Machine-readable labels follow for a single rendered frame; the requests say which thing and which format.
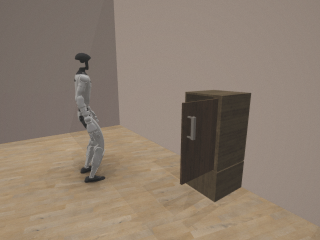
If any cupboard door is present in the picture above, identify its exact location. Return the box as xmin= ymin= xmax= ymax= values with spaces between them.
xmin=180 ymin=98 xmax=219 ymax=185

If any robot right hand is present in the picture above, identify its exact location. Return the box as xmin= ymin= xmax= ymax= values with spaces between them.
xmin=86 ymin=122 xmax=100 ymax=141

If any left robot thigh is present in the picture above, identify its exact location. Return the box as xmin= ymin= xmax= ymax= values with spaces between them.
xmin=89 ymin=116 xmax=98 ymax=146

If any handle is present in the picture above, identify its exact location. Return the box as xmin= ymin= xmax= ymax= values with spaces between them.
xmin=187 ymin=116 xmax=197 ymax=140

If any robot right upper arm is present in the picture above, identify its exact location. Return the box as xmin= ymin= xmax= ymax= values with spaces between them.
xmin=75 ymin=74 xmax=89 ymax=102

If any robot left hand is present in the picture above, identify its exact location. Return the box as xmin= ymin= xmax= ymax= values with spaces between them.
xmin=90 ymin=110 xmax=99 ymax=123

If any robot right forearm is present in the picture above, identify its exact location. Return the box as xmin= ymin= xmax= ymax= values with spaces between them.
xmin=76 ymin=96 xmax=92 ymax=124

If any robot torso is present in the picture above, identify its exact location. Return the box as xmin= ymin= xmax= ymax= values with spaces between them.
xmin=74 ymin=72 xmax=92 ymax=122

